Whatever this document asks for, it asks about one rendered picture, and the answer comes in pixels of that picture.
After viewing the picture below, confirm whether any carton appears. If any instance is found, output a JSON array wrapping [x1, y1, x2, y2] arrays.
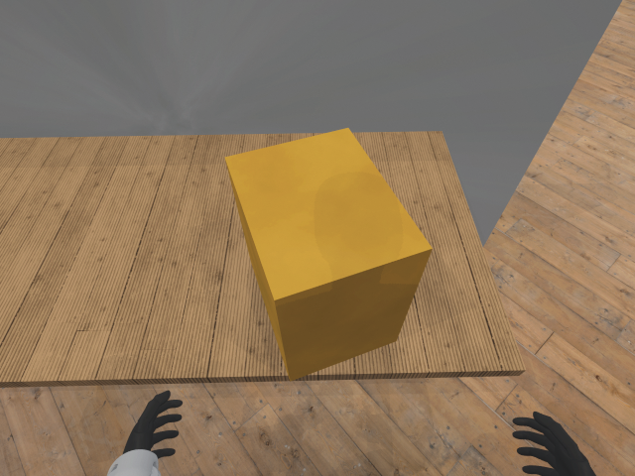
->
[[224, 128, 433, 382]]

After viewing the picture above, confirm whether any table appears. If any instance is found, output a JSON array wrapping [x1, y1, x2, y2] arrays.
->
[[0, 131, 526, 388]]

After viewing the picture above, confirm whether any robot left forearm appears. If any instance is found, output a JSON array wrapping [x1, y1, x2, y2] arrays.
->
[[107, 449, 161, 476]]

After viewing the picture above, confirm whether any right robot hand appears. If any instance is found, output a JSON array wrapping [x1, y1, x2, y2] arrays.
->
[[512, 412, 596, 476]]

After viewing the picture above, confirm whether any left robot hand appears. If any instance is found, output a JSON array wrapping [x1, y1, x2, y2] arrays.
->
[[123, 391, 183, 459]]

